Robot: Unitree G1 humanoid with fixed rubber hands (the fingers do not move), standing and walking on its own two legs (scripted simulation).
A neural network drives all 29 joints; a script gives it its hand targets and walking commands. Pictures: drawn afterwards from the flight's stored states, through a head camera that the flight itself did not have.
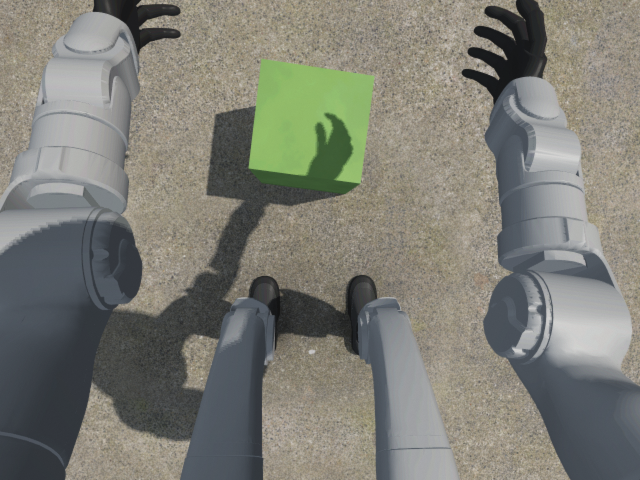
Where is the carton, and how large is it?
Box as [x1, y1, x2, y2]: [249, 59, 374, 193]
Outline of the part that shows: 261,59 249,169 261,182 339,193 345,193 360,183 374,76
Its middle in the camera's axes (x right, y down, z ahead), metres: -0.02 -0.23 +0.83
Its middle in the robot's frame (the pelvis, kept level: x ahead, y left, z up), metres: +0.55 +0.00 -0.53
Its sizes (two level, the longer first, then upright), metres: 0.210 0.200 0.250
